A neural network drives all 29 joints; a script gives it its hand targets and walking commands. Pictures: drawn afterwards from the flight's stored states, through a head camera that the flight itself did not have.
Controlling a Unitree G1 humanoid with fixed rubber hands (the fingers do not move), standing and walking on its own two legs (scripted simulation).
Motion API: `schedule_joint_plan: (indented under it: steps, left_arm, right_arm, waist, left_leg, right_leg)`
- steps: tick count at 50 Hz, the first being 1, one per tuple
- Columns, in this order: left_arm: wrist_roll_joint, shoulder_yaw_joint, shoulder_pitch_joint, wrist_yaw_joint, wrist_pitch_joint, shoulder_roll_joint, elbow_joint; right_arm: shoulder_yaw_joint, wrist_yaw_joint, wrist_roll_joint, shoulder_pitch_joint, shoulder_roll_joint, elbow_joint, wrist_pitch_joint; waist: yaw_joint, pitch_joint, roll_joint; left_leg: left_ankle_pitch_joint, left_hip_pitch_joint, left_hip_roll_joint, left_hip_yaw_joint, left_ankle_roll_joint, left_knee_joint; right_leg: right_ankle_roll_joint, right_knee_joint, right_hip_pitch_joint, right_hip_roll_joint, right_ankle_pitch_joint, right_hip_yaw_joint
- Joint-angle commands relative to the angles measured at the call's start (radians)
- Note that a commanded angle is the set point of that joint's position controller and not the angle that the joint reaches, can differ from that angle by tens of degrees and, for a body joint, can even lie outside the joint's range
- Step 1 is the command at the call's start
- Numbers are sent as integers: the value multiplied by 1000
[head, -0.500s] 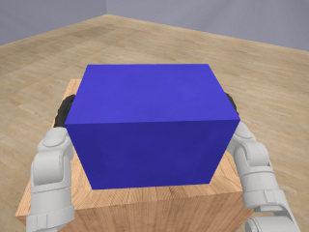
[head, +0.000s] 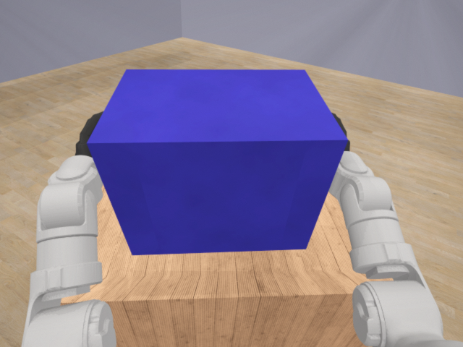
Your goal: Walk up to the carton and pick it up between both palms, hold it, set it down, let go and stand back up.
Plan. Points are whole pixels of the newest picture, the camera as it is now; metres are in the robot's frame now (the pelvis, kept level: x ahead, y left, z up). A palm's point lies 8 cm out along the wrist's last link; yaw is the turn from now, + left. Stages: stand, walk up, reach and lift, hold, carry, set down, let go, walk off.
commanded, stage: reach and lift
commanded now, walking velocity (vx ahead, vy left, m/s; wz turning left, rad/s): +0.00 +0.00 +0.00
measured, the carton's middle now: (218, 162) +0.39 +0.00 +0.20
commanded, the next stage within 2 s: hold in 0.26 s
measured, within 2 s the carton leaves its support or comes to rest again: neither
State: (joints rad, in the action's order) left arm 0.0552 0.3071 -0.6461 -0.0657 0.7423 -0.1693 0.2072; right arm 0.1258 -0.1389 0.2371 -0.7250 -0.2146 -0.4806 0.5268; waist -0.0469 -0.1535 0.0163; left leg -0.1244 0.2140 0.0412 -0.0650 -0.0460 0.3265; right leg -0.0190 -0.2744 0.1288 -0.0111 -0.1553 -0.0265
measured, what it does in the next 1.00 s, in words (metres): stands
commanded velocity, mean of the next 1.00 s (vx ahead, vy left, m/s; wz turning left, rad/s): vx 0.00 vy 0.00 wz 0.00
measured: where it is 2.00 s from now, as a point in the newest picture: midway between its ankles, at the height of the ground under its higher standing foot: outside the picture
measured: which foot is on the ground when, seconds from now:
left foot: down 0.00-1.00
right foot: down 0.00-1.00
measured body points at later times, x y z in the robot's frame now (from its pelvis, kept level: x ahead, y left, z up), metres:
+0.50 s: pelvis -0.01 +0.00 +0.00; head -0.07 +0.01 +0.45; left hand +0.37 +0.18 +0.22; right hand +0.37 -0.22 +0.22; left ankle +0.03 +0.14 -0.75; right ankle -0.01 -0.13 -0.75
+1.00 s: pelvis +0.00 +0.01 +0.00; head -0.07 +0.02 +0.44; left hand +0.37 +0.20 +0.23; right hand +0.37 -0.20 +0.24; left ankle +0.03 +0.15 -0.75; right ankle -0.01 -0.13 -0.75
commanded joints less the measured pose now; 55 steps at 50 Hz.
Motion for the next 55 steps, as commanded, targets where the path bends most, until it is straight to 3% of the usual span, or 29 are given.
schedule_joint_plan:
  steps: [1, 5, 6, 7, 8, 9, 10, 12, 14, 15, 16, 17, 18, 22, 24, 30, 32, 33, 34, 36, 38, 40, 42, 44, 46, 47, 50, 52, 55]
  left_arm:
    - [-132, -486, -761, -108, -66, 536, -248]
    - [-79, -422, -800, -124, -39, 509, -140]
    - [-124, -476, -805, -119, -38, 543, -168]
    - [-130, -493, -837, -117, -39, 555, -184]
    - [-138, -502, -811, -114, -37, 576, -186]
    - [-180, -547, -880, -93, -61, 588, -358]
    - [-193, -543, -851, -85, -56, 609, -308]
    - [-216, -561, -886, -64, -61, 602, -381]
    - [-178, -512, -843, -57, -50, 577, -310]
    - [-164, -516, -861, -55, -38, 573, -289]
    - [-152, -524, -836, -56, -26, 570, -271]
    - [-137, -495, -805, -62, -18, 555, -243]
    - [-151, -513, -812, -58, -20, 578, -272]
    - [-127, -431, -889, -75, -22, 520, -184]
    - [-155, -453, -839, -76, -27, 526, -213]
    - [-176, -456, -920, -94, -45, 521, -234]
    - [-145, -433, -885, -112, -26, 513, -123]
    - [-148, -440, -871, -110, -29, 523, -187]
    - [-159, -459, -876, -118, -26, 523, -199]
    - [-153, -473, -883, -129, -17, 531, -180]
    - [-151, -443, -888, -125, -22, 504, -227]
    - [-175, -489, -899, -114, -27, 546, -235]
    - [-175, -476, -905, -114, -24, 538, -227]
    - [-175, -506, -838, -111, -20, 557, -312]
    - [-192, -551, -865, -102, -12, 578, -381]
    - [-169, -516, -834, -104, -6, 567, -323]
    - [-134, -491, -778, -114, 19, 533, -309]
    - [-139, -500, -762, -123, 35, 560, -238]
    - [-170, -509, -832, -99, 18, 550, -326]
  right_arm:
    - [-393, 143, 177, -785, 535, 303, -46]
    - [-345, 164, 183, -842, 501, 182, -33]
    - [-369, 171, 189, -918, 524, 286, -48]
    - [-341, 175, 195, -875, 512, 240, -41]
    - [-355, 175, 204, -905, 511, 291, -49]
    - [-403, 182, 234, -894, 540, 365, -60]
    - [-416, 181, 236, -928, 536, 400, -60]
    - [-445, 184, 266, -933, 555, 440, -59]
    - [-450, 182, 258, -927, 548, 439, -47]
    - [-435, 187, 266, -987, 528, 452, -51]
    - [-400, 190, 249, -946, 507, 399, -41]
    - [-429, 193, 254, -963, 518, 393, -42]
    - [-416, 191, 248, -940, 511, 369, -37]
    - [-407, 198, 228, -973, 572, 271, -20]
    - [-446, 192, 241, -1005, 584, 401, -35]
    - [-412, 161, 237, -938, 595, 332, -13]
    - [-364, 149, 224, -947, 556, 258, 0]
    - [-394, 147, 222, -953, 582, 306, -1]
    - [-388, 138, 232, -915, 569, 332, -1]
    - [-374, 135, 235, -937, 550, 309, 8]
    - [-414, 133, 263, -972, 574, 390, 3]
    - [-406, 130, 256, -974, 566, 399, 2]
    - [-391, 134, 259, -983, 561, 393, 6]
    - [-436, 132, 298, -942, 565, 467, 5]
    - [-406, 125, 291, -876, 527, 415, 25]
    - [-406, 125, 289, -900, 522, 429, 25]
    - [-396, 139, 282, -814, 475, 327, 48]
    - [-361, 144, 255, -900, 452, 385, 38]
    - [-397, 154, 289, -923, 501, 426, 27]
  waist:
    - [-39, -422, -77]
    - [-13, -264, -76]
    - [-19, -331, -29]
    - [-42, -334, -100]
    - [-50, -353, -83]
    - [-44, -495, -110]
    - [-26, -488, -68]
    - [-12, -559, -93]
    - [25, -493, -37]
    - [49, -478, -69]
    - [17, -402, -80]
    - [57, -402, -34]
    - [23, -395, -49]
    - [55, -341, -5]
    - [55, -455, 63]
    - [9, -490, 7]
    - [-11, -358, -24]
    - [5, -407, 11]
    - [-32, -415, -5]
    - [-39, -395, -44]
    - [-1, -441, -32]
    - [-30, -479, -58]
    - [-16, -450, -58]
    - [3, -520, -78]
    - [-59, -496, -124]
    - [-20, -437, -73]
    - [-33, -314, -108]
    - [-27, -296, -43]
    - [-16, -406, -62]
  left_leg:
    - [325, -256, -87, 53, -14, 17]
    - [149, -150, -79, 56, -5, -40]
    - [162, -156, -73, 55, 1, -33]
    - [151, -168, -74, 55, -16, -27]
    - [193, -184, -73, 51, -14, -20]
    - [331, -276, -68, 40, -35, 14]
    - [323, -260, -70, 37, -33, 23]
    - [414, -303, -74, 50, -35, 50]
    - [324, -244, -75, 44, -8, 31]
    - [269, -225, -71, 49, -10, 21]
    - [217, -202, -64, 47, -16, -1]
    - [177, -166, -69, 59, 4, -9]
    - [197, -182, -65, 50, 4, -10]
    - [21, -110, -81, 62, 46, -41]
    - [158, -151, -83, 66, 57, -15]
    - [126, -158, -92, 61, 44, -7]
    - [58, -98, -94, 62, 44, -20]
    - [131, -139, -92, 63, 52, -15]
    - [170, -151, -94, 59, 40, 4]
    - [131, -139, -92, 51, 31, -7]
    - [157, -138, -105, 60, 43, 7]
    - [180, -160, -96, 54, 22, 8]
    - [159, -161, -97, 52, 17, 10]
    - [313, -218, -93, 52, 8, 40]
    - [377, -266, -83, 37, -30, 48]
    - [345, -226, -80, 48, -10, 40]
    - [284, -191, -62, 42, -29, 8]
    - [199, -151, -57, 39, -19, -14]
    - [210, -163, -80, 43, -8, 13]
  right_leg:
    - [-3, 4, -152, 81, 316, 7]
    - [14, 31, -125, 72, 141, 18]
    - [13, 29, -127, 80, 146, 18]
    - [21, 29, -109, 74, 138, 24]
    - [22, 28, -112, 81, 184, 22]
    - [18, 1, -121, 94, 236, 16]
    - [12, 16, -119, 105, 235, 13]
    - [7, 2, -104, 106, 303, 14]
    - [5, 7, -109, 101, 265, 29]
    - [14, 6, -86, 102, 202, 28]
    - [20, 8, -63, 94, 171, 21]
    - [17, 19, -78, 91, 142, 32]
    - [16, 14, -79, 89, 182, 42]
    - [9, 37, -58, 72, 46, 46]
    - [-2, 7, -113, 94, 190, 27]
    - [-9, 17, -113, 78, 180, 45]
    - [-2, 26, -95, 62, 130, 57]
    - [-9, 22, -105, 74, 194, 46]
    - [-5, 7, -145, 69, 254, 46]
    - [-4, 16, -123, 72, 208, 46]
    - [-13, 9, -148, 72, 218, 48]
    - [1, 11, -134, 81, 238, 48]
    - [-3, 15, -110, 81, 193, 43]
    - [-2, -8, -158, 97, 326, 38]
    - [3, 0, -129, 101, 325, 34]
    - [3, 3, -125, 105, 300, 32]
    - [17, 8, -109, 96, 238, 43]
    - [22, 17, -114, 94, 177, 40]
    - [12, 11, -122, 85, 229, 51]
